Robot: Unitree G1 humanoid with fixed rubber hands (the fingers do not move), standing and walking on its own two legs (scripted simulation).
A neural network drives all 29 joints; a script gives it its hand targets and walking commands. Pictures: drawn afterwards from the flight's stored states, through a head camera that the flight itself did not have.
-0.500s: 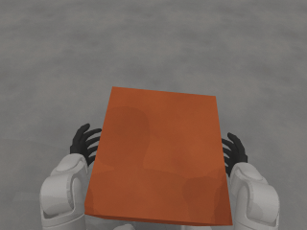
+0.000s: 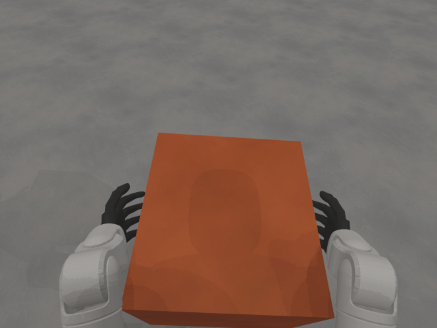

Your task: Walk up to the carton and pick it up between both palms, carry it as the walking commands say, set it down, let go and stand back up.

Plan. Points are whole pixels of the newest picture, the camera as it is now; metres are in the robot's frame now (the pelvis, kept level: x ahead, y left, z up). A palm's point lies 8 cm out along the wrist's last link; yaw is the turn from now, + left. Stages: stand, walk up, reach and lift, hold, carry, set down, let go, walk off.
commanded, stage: carry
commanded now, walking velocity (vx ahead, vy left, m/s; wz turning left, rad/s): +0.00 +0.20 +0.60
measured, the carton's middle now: (223, 235) +0.29 -0.01 -0.01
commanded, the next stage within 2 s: none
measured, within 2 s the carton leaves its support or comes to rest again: neither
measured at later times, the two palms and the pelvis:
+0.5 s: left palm out of the picture +0.15 +0.40 +0.10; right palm (185, 237) +0.24 +0.06 +0.08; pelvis -0.04 +0.16 +0.00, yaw +16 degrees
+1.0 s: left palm out of the picture -0.04 +0.64 +0.05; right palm out of the picture +0.16 +0.35 +0.04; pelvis -0.15 +0.35 +0.00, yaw +32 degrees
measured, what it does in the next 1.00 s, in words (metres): steps to the left, turning left: left foot, then right foot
